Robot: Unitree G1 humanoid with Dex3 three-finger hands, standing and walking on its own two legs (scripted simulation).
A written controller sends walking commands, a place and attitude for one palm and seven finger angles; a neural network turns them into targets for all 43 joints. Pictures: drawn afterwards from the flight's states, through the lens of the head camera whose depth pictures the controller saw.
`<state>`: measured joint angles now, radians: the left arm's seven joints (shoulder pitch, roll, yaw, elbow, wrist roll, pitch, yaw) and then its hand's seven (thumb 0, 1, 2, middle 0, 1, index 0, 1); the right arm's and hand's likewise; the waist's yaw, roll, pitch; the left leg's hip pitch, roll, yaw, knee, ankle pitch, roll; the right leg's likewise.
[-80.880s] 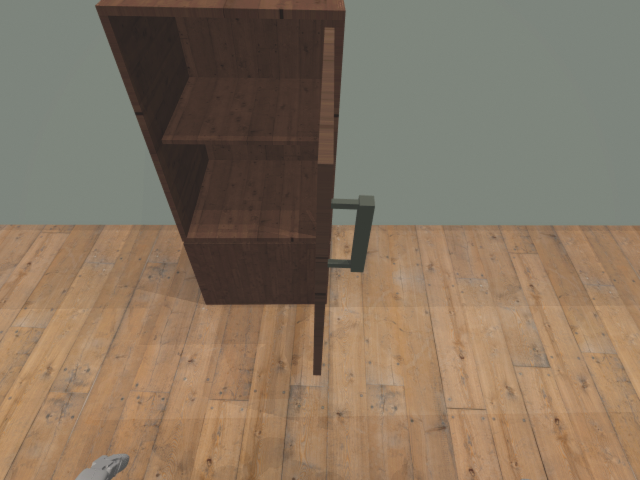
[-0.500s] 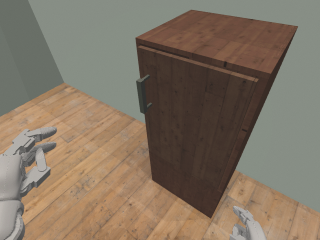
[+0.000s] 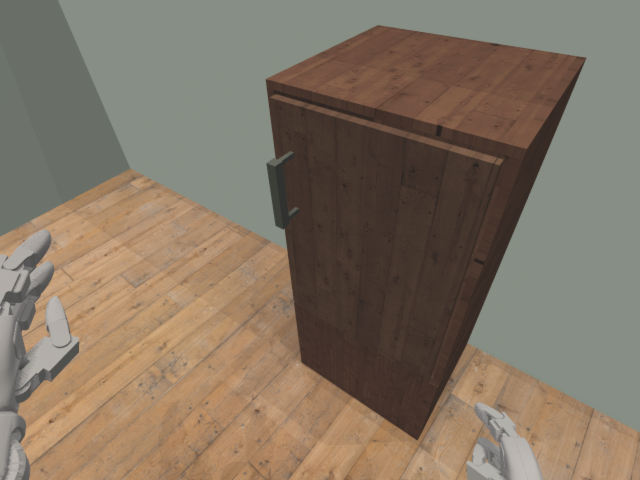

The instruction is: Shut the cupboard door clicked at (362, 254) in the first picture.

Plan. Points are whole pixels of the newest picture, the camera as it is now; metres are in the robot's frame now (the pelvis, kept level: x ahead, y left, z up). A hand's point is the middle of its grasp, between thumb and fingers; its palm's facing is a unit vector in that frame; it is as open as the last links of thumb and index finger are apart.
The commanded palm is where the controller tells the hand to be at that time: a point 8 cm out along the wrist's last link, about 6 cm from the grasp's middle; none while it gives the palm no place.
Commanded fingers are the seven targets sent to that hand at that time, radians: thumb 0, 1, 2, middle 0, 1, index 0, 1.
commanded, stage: step back with the hand held close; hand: left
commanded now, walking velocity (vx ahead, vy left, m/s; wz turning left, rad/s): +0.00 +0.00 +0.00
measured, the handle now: (285, 190) +0.63 +0.14 +0.03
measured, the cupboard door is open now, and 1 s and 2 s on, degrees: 0 0 0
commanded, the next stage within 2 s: stop stepping back and stand still in 1.38 s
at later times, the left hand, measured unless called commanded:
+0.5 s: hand (62, 343) +0.19 +0.27 +0.16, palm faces +0.35 -0.78 -0.51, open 7.4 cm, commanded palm +0.13 +0.31 +0.17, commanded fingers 0.00 0.90 0.90 -0.20 -0.30 -0.20 -0.30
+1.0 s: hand out of the picture +0.09 +0.30 +0.16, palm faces +0.50 -0.75 -0.44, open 7.4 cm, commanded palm +0.02 +0.33 +0.17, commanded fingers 0.00 0.90 0.90 -0.20 -0.30 -0.20 -0.30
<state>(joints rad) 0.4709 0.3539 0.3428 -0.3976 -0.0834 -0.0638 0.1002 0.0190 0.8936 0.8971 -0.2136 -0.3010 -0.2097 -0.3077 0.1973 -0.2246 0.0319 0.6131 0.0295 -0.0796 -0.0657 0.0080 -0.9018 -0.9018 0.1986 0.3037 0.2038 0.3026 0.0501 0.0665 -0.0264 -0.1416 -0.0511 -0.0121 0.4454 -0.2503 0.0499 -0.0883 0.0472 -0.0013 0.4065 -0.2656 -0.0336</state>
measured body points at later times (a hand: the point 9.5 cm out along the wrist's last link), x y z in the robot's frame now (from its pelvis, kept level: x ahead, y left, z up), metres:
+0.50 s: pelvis -0.02 +0.01 -0.01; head -0.02 +0.01 +0.44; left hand +0.17 +0.31 +0.19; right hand +0.15 -0.24 -0.08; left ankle +0.00 +0.09 -0.74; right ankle -0.03 -0.10 -0.74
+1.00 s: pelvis -0.11 +0.03 -0.02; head -0.10 +0.04 +0.43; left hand +0.05 +0.33 +0.19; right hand +0.06 -0.21 -0.10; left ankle -0.01 +0.09 -0.73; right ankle -0.03 -0.10 -0.74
